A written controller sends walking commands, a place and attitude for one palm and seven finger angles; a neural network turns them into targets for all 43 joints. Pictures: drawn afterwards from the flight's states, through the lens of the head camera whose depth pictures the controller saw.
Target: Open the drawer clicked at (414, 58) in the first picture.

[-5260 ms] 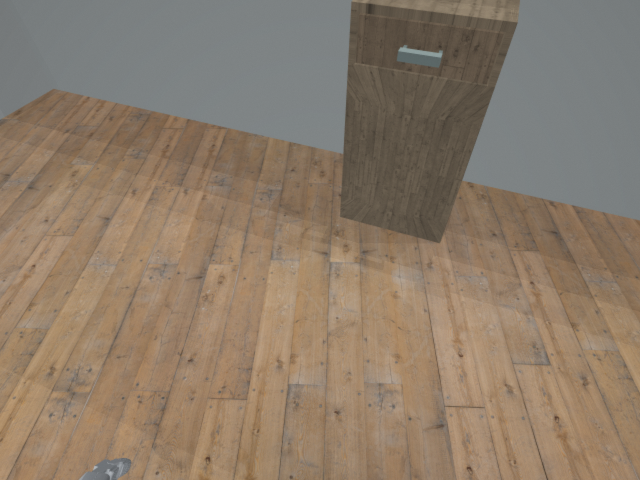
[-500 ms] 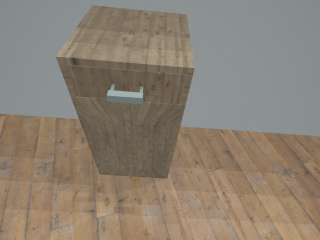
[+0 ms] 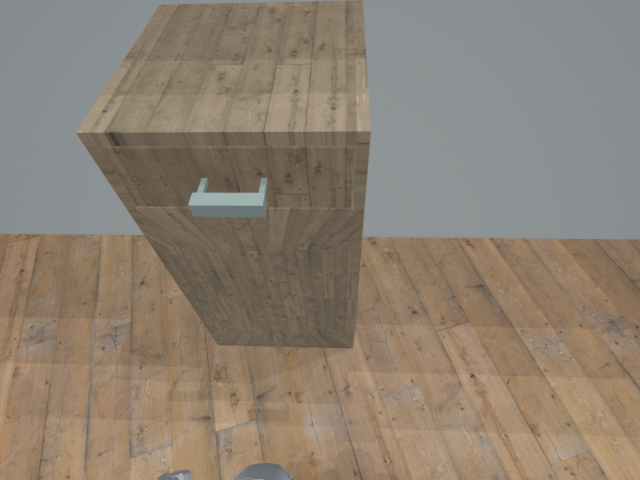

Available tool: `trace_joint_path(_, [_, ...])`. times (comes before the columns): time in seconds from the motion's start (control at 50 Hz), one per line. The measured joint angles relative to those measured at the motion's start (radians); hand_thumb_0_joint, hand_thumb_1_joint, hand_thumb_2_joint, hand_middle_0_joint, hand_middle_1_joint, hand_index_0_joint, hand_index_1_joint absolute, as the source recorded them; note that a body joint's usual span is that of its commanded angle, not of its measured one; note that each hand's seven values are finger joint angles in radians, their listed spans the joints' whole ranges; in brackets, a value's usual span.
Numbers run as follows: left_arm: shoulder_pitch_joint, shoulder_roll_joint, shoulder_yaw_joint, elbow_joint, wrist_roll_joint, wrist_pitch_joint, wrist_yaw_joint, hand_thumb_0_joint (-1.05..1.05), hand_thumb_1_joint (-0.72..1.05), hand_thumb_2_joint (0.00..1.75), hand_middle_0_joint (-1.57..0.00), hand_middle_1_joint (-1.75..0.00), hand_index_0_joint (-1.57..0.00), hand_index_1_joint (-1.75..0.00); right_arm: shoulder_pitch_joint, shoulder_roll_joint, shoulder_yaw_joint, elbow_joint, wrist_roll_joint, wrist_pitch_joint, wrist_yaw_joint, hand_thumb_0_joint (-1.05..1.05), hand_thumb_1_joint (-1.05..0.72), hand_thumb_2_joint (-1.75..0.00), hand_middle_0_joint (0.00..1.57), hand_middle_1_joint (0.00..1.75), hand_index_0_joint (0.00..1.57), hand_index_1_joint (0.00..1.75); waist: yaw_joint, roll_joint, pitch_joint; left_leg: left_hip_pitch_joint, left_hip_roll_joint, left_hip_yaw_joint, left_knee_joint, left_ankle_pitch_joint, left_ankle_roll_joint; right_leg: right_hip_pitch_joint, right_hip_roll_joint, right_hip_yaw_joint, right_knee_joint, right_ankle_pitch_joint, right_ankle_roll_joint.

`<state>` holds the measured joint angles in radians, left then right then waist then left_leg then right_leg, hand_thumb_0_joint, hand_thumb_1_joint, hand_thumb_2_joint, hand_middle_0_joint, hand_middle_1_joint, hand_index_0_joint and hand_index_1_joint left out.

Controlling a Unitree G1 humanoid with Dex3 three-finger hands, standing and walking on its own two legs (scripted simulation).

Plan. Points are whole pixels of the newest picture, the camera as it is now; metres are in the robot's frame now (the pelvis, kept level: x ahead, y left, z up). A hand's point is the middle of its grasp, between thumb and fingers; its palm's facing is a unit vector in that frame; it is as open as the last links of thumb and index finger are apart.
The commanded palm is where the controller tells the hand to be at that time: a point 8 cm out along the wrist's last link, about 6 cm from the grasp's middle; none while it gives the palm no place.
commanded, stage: come to a stop and stand still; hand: left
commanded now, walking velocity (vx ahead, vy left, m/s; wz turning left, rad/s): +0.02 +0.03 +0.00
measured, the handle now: (231, 194) +0.53 +0.19 +0.00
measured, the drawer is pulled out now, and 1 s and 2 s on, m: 0.00 0.00 0.00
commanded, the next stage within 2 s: look again from close up in 0.98 s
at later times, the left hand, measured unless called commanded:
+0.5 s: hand out of the picture -0.03 +0.22 -0.17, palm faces +0.01 -0.97 -0.23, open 7.3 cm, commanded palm none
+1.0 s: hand out of the picture -0.06 +0.17 -0.17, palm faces +0.02 -0.99 -0.17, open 7.3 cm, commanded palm none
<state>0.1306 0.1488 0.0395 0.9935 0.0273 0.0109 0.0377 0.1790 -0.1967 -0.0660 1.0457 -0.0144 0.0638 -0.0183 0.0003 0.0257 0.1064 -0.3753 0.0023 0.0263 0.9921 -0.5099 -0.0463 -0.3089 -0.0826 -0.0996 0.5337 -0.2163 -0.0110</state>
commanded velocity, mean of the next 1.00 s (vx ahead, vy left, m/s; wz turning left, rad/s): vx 0.00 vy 0.00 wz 0.00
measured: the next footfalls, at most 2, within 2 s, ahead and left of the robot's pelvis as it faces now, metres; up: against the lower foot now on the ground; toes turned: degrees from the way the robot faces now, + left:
left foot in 0.14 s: +0.00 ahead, +0.15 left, +0.00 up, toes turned +0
right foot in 0.42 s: -0.02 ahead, -0.08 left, +0.00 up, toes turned -3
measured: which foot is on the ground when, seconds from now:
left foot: up 0.00-0.12, down 0.14-1.00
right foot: down 0.00-0.16, up 0.18-0.40, down 0.42-1.00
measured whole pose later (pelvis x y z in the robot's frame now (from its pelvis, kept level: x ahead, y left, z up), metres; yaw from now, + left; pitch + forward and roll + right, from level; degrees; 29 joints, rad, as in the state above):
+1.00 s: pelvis -0.04 +0.02 +0.01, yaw -1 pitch -1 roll +0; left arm 0.29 0.12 -0.01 1.15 0.00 -0.01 0.04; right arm 0.32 -0.12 0.01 1.18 -0.01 0.00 -0.03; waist -0.01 0.00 0.03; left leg -0.16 0.03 0.06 0.39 -0.21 -0.01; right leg -0.15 0.01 -0.06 0.40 -0.24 -0.03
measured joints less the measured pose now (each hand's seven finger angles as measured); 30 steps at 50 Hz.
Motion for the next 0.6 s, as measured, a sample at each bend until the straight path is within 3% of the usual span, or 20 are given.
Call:
trace_joint_path(0.08, [-0.001,0.02,0.007,-0.013,0.005,0.006,-0.004,0.01,0.91,0.9,-0.21,-0.3,-0.21,-0.3,-0.023,-0.007,0.004,-0.029,0.0,-0.009,0.006,0.0,-0.91,-0.9,0.2,0.3,0.2,0.3,0.011,-0.026,-0.006,0.052,0.011,0.007,-0.172,0.037,0.001,-0.018,-0.013,0.004,-0.009,0.024,0.014])
trace_joint_path(0.14, [0.015,0.04,0.012,-0.01,-0.002,0.019,-0.007,0.01,0.91,0.9,-0.21,-0.3,-0.21,-0.3,-0.018,-0.012,0.013,-0.052,-0.002,-0.033,0.008,0.0,-0.91,-0.9,0.2,0.3,0.2,0.3,0.01,-0.033,-0.027,0.146,0.026,0.017,-0.413,0.165,0.014,-0.048,-0.01,0.006,0.028,0.02,0.035])
trace_joint_path(0.22, [0.033,0.072,0.02,0.016,-0.01,0.049,-0.01,0.01,0.91,0.9,-0.21,-0.29,-0.21,-0.3,0.003,0.018,0.031,-0.05,-0.015,-0.041,0.003,0.0,-0.91,-0.9,0.2,0.3,0.2,0.3,0.012,-0.075,-0.044,0.157,0.008,0.031,-0.44,0.181,0.059,-0.092,0.013,0.07,0.187,-0.167,0.03])
trace_joint_path(0.3, [0.066,0.076,0.015,0.043,-0.011,0.043,-0.016,0.01,0.91,0.9,-0.2,-0.29,-0.2,-0.3,0.021,0.039,0.051,-0.026,-0.014,-0.044,-0.007,0.0,-0.91,-0.9,0.2,0.3,0.2,0.3,0.021,-0.072,-0.063,0.19,0.0,0.037,-0.527,0.234,0.071,-0.078,0.042,0.091,0.308,-0.195,0.027])
trace_joint_path(0.36, [0.093,0.065,0.001,0.065,-0.014,0.034,-0.014,0.01,0.91,0.9,-0.2,-0.29,-0.2,-0.3,0.024,0.04,0.05,-0.007,-0.011,-0.051,-0.014,0.0,-0.92,-0.9,0.2,0.3,0.2,0.3,0.021,-0.061,-0.067,0.203,-0.01,0.045,-0.564,0.256,0.075,-0.001,0.041,0.076,0.209,-0.2,0.035])
trace_joint_path(0.4, [0.108,0.057,-0.01,0.081,-0.017,0.025,-0.013,0.01,0.91,0.9,-0.2,-0.29,-0.2,-0.3,0.026,0.038,0.051,0.005,-0.006,-0.058,-0.013,0.0,-0.92,-0.9,0.2,0.3,0.2,0.3,0.02,-0.058,-0.068,0.201,-0.02,0.054,-0.563,0.257,0.073,0.07,0.038,0.069,0.068,-0.131,0.037])
trace_joint_path(0.44, [0.118,0.043,-0.019,0.105,-0.018,0.01,-0.008,0.01,0.91,0.9,-0.2,-0.29,-0.2,-0.3,0.023,0.035,0.05,0.021,0.002,-0.063,-0.012,0.0,-0.92,-0.9,0.21,0.3,0.2,0.3,0.02,-0.047,-0.065,0.192,-0.02,0.064,-0.541,0.246,0.068,0.12,0.04,0.073,-0.036,-0.081,0.02])
trace_joint_path(0.5, [0.131,0.01,-0.035,0.132,-0.019,-0.003,-0.005,0.01,0.91,0.9,-0.2,-0.29,-0.2,-0.3,0.025,0.019,0.046,0.044,0.006,-0.062,-0.014,0.0,-0.93,-0.9,0.21,0.3,0.2,0.3,0.001,-0.003,-0.061,0.209,-0.002,0.054,-0.561,0.274,0.06,0.142,0.059,0.062,-0.065,-0.071,0.007])
trace_joint_path(0.6, [0.138,-0.01,-0.046,0.149,-0.023,-0.009,-0.004,0.01,0.91,0.9,-0.2,-0.29,-0.2,-0.3,0.051,0.027,0.059,0.084,0.005,-0.062,-0.01,0.0,-0.93,-0.9,0.2,0.3,0.2,0.3,-0.005,-0.009,-0.069,0.231,0.005,0.052,-0.598,0.283,0.052,0.16,0.068,0.06,-0.097,-0.049,0.0])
